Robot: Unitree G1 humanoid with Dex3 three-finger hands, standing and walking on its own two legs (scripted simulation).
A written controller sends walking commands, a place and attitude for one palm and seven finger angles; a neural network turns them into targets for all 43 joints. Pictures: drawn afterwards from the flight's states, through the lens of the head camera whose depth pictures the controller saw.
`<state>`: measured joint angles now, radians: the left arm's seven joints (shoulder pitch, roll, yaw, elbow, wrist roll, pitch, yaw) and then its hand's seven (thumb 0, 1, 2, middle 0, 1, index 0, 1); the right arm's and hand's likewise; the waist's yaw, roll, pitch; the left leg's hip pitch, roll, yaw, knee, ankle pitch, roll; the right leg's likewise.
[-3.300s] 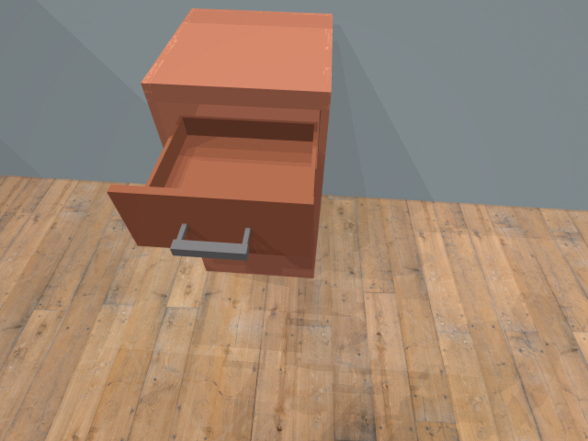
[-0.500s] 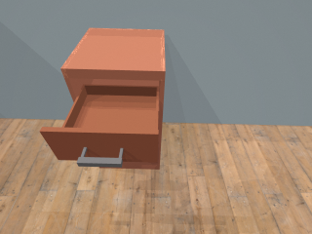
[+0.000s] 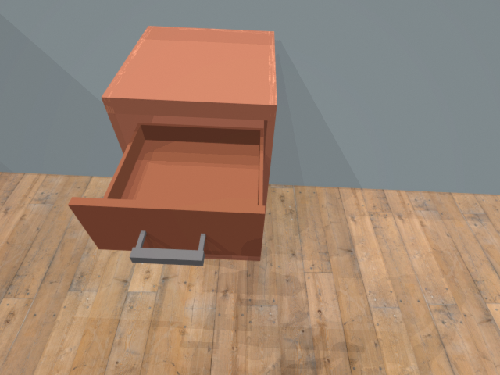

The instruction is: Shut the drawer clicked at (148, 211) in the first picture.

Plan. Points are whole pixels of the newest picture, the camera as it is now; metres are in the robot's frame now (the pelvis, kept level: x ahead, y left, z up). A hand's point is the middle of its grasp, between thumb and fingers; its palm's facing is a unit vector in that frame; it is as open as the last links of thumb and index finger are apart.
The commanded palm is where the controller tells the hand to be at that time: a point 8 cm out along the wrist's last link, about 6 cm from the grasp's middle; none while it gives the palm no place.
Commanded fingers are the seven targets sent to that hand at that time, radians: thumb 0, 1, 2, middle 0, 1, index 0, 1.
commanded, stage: look again from close up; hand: left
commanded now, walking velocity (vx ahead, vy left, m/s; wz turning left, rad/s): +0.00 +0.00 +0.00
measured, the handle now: (170, 246) +0.37 +0.20 -0.09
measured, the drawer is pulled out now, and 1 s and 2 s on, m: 0.30 0.30 0.30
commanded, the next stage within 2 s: shuffle to correct the standing spot in 0.44 s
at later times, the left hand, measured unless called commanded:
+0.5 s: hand out of the picture +0.02 +0.16 -0.18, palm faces +0.00 -0.98 -0.18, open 7.4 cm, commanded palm none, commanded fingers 0.00 0.90 0.90 -0.20 -0.30 -0.20 -0.30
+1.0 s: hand out of the picture +0.01 +0.13 -0.19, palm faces +0.06 -0.99 -0.15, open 7.4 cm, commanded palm none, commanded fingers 0.00 0.90 0.90 -0.20 -0.30 -0.20 -0.30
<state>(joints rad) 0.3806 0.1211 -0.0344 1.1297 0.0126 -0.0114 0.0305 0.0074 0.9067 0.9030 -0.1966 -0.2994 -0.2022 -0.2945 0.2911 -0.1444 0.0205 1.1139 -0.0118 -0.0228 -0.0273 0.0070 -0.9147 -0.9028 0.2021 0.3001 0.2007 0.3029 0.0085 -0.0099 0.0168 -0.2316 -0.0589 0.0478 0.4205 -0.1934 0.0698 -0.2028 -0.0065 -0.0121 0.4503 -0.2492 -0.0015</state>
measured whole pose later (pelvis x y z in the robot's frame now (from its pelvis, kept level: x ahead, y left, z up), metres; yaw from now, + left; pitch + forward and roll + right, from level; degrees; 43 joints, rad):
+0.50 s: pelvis +0.03 -0.01 +0.00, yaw +0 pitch -1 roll +0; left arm 0.30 0.15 -0.02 1.11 0.01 -0.02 0.04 0.01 0.91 0.90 -0.20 -0.30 -0.20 -0.29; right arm 0.29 -0.14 0.03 1.14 -0.01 -0.03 -0.04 0.01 -0.92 -0.90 0.20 0.30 0.20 0.30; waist 0.00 -0.02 0.02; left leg -0.17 -0.05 0.05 0.41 -0.23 0.06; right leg -0.14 0.00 -0.01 0.43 -0.28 -0.01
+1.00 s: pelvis +0.08 -0.02 -0.01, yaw +0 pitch +0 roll +0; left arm 0.42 0.12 -0.01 1.15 0.01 -0.03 0.04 0.01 0.91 0.90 -0.20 -0.30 -0.20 -0.29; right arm 0.31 -0.14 0.02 1.14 -0.02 -0.04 -0.04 0.01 -0.91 -0.90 0.20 0.30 0.20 0.30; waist 0.01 -0.02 0.02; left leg -0.19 -0.01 0.08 0.56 -0.35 0.03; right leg -0.12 0.03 -0.03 0.56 -0.41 -0.04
